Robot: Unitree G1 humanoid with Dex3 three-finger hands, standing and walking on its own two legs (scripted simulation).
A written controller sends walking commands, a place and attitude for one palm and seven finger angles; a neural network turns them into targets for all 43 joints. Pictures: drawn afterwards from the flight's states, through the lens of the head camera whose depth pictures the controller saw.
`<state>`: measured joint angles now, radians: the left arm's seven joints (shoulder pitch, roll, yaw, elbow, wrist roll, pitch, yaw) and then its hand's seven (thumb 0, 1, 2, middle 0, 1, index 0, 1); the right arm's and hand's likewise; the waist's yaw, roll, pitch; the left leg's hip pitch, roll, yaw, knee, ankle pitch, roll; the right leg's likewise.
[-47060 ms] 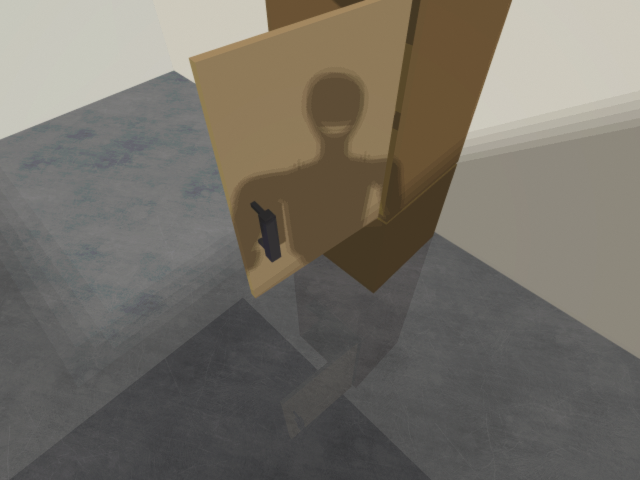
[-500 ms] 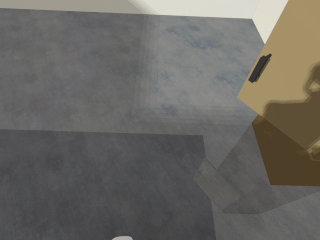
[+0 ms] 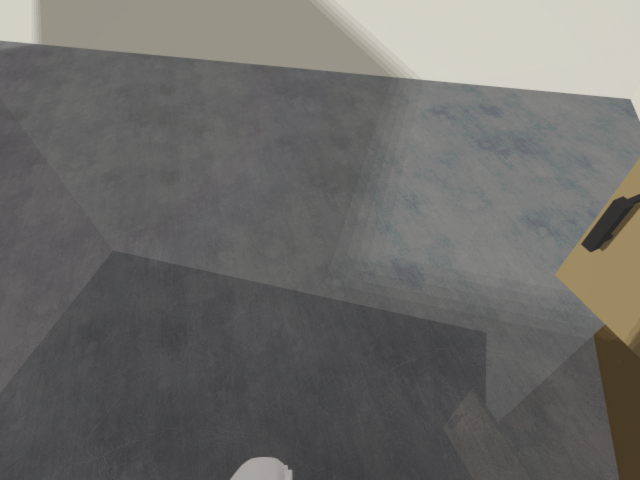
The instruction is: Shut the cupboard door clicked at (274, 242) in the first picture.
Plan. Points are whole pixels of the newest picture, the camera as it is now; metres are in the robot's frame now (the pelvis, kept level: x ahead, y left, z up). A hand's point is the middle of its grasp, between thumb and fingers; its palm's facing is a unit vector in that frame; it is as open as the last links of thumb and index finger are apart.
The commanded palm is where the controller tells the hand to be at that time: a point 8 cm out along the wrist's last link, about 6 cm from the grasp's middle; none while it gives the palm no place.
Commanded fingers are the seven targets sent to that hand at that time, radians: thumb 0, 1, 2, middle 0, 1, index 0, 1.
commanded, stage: turn to face it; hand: left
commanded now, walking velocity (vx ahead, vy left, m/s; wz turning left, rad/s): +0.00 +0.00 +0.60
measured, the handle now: (613, 222) +0.59 -0.54 -0.10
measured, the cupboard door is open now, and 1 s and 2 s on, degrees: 39 39 39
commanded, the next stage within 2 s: none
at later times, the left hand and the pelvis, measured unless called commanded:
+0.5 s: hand out of the picture +0.07 +0.20 -0.17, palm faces -0.01 -0.98 -0.20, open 7.4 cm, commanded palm none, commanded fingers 0.00 0.90 0.90 -0.20 -0.30 -0.20 -0.30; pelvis +0.05 +0.02 +0.00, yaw -8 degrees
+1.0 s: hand (220, 432) +0.22 +0.18 -0.18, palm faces -0.36 -0.91 -0.20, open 7.4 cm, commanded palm none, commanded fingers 0.00 0.90 0.90 -0.20 -0.30 -0.20 -0.30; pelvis +0.06 +0.03 -0.01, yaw -25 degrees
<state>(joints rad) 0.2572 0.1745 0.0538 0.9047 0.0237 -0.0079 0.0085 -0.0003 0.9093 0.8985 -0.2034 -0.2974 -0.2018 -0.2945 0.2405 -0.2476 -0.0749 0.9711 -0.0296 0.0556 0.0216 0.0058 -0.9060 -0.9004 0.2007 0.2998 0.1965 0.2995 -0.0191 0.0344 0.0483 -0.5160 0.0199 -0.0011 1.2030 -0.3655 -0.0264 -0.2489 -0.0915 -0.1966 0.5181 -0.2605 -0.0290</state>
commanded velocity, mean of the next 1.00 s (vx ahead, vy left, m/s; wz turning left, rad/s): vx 0.00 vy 0.00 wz -0.59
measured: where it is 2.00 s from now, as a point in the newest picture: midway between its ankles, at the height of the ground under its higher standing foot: outside the picture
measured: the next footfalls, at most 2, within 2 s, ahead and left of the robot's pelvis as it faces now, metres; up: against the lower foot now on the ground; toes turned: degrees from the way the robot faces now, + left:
left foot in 0.24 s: +0.10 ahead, +0.13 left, +0.00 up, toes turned +7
right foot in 0.58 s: +0.08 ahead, -0.11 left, +0.00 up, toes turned -16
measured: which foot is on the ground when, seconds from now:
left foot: up 0.00-0.22, down 0.24-0.58, up 0.60-0.96, down 0.98-1.00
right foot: down 0.00-0.28, up 0.30-0.56, down 0.58-0.98, up 1.00-1.00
